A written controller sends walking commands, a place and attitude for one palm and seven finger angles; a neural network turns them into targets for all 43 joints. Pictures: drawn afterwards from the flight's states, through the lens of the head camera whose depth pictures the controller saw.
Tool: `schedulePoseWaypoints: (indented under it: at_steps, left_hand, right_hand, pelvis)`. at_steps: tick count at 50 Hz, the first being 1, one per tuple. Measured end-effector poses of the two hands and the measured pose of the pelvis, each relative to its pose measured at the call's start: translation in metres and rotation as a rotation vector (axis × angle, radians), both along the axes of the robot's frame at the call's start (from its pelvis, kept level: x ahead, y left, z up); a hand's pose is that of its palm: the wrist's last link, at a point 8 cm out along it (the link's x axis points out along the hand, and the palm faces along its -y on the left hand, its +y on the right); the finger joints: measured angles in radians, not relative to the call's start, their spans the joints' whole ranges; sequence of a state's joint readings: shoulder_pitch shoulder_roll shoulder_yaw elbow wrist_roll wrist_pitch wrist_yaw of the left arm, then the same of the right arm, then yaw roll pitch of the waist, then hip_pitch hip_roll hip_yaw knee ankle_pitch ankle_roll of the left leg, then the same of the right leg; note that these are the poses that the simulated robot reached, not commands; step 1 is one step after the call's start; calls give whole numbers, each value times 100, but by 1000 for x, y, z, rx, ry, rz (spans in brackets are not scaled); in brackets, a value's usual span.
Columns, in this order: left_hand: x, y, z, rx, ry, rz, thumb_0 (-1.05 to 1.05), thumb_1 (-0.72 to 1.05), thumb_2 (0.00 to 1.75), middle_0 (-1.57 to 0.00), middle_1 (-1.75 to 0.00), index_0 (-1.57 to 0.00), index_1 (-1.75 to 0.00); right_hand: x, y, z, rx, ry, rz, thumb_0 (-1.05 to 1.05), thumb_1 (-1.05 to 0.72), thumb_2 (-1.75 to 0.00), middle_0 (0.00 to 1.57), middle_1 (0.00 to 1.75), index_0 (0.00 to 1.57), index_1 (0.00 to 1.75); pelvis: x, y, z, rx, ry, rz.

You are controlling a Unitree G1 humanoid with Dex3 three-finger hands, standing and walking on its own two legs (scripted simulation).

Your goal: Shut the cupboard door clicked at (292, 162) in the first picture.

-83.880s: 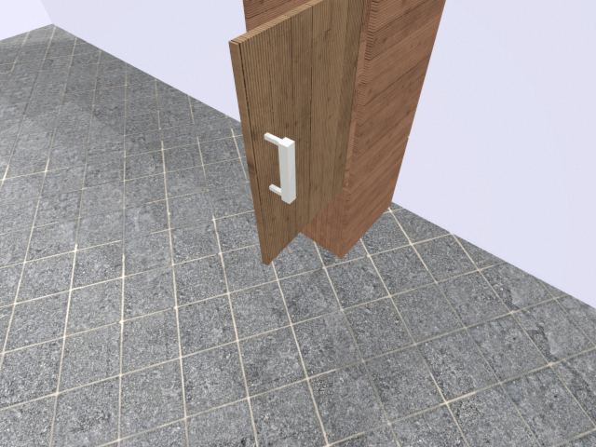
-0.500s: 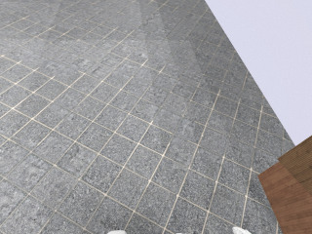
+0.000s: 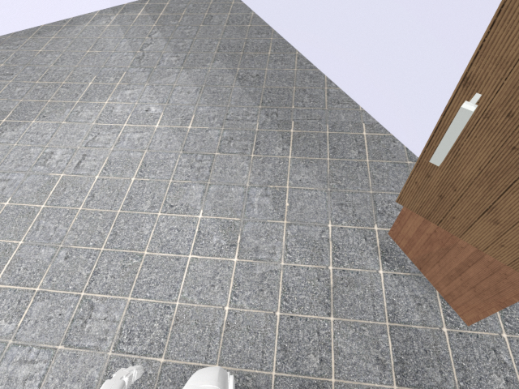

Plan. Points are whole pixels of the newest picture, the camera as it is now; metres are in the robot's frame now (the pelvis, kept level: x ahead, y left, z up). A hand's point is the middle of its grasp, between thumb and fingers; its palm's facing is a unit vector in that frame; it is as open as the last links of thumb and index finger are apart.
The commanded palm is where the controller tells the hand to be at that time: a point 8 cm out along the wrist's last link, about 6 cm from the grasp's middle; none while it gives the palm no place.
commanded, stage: turn to face it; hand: left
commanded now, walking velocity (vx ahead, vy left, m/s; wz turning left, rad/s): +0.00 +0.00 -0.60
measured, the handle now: (455, 130) +0.60 -0.37 -0.01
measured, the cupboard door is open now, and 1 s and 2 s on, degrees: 21 21 21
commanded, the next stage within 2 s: take the last steps up to it in 1.10 s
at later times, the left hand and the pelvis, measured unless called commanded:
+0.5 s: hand (142, 370) +0.16 +0.24 -0.16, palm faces -0.22 -0.95 -0.21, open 7.4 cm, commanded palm none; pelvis +0.03 +0.04 +0.01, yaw -17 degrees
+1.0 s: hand (215, 340) +0.21 +0.11 -0.14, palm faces -0.50 -0.83 -0.25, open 7.4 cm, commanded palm none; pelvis +0.04 -0.01 +0.01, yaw -31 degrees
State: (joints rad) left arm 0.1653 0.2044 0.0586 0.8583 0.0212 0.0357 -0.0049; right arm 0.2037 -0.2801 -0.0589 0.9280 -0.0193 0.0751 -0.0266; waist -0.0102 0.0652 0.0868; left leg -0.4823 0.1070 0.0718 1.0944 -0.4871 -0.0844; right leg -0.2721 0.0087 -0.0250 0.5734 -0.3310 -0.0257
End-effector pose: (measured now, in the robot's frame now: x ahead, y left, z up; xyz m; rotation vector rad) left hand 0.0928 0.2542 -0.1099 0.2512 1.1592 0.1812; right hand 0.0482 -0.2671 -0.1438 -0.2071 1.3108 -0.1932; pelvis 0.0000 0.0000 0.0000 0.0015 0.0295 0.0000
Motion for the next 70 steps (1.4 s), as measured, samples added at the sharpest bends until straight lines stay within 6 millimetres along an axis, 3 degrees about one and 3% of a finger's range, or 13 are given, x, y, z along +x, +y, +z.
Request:
schedulePoseWaypoints:
  at_steps: [9,15,18,24,29,34,38,42,51,61,65,70]
  left_hand:
    - [-1,-10,-11,-50,85,-50,0,90,90,-20,-30,-20,-30]
    - [13,11,-33,-78,121,-80,0,90,90,-20,-30,-20,-30]
    - [28,23,-40,-82,131,-108,0,90,90,-20,-30,-20,-30]
    - [69,32,-25,-71,109,-197,0,90,90,-20,-30,-20,-30]
    - [103,19,-14,-55,82,-281,0,91,90,-19,-30,-19,-30]
    - [135,-19,-8,-39,46,-394,0,91,90,-19,-30,-19,-30]
    - [156,-59,-7,-21,-26,-487,0,91,90,-19,-30,-19,-30]
    - [155,-87,1,-11,-47,-528,0,90,90,-19,-30,-20,-30]
    - [138,-104,-3,-41,33,-549,0,90,90,-20,-30,-20,-30]
    - [142,-74,-41,-77,142,-524,0,90,90,-20,-30,-20,-30]
    - [151,-66,-38,-68,179,-553,0,90,90,-20,-30,-20,-30]
    - [165,-72,-26,-65,187,-601,0,90,90,-19,-30,-20,-30]
  right_hand:
    - [35,6,24,-10,-120,-44,1,-91,-90,20,29,20,30]
    - [57,26,33,-53,-202,-71,1,-91,-90,20,29,20,30]
    - [53,37,38,-74,-214,-76,1,-91,-90,20,29,21,30]
    - [18,50,49,-81,-160,-147,0,-91,-90,20,29,21,30]
    - [-24,51,44,-64,-99,-257,0,-91,-90,21,30,21,30]
    - [-73,43,29,-33,-40,-380,1,-91,-90,21,30,21,30]
    - [-111,29,4,-1,-2,-467,1,-91,-90,20,30,21,30]
    - [-127,17,-5,8,40,-522,1,-91,-90,20,29,21,30]
    - [-102,11,15,9,-44,-550,1,-91,-90,20,29,20,30]
    - [-56,28,27,-66,-121,-550,1,-91,-90,20,29,20,30]
    - [-58,43,36,-74,-114,-559,0,-91,-90,20,29,21,30]
    - [-79,59,41,-55,-71,-618,0,-91,-90,20,29,21,30]
  pelvis:
    - [12,3,7,2,9,-93]
    - [26,26,-2,-21,18,-165]
    - [29,35,-3,-23,10,-207]
    - [34,41,11,-51,10,-278]
    - [35,38,14,-54,11,-346]
    - [34,25,9,-41,3,-414]
    - [32,4,-6,-4,-4,-458]
    - [30,-3,-4,-6,-7,-490]
    - [37,-12,9,8,-1,-546]
    - [65,5,-2,-22,-2,-613]
    - [70,9,5,-34,-2,-644]
    - [75,6,15,-48,8,-676]
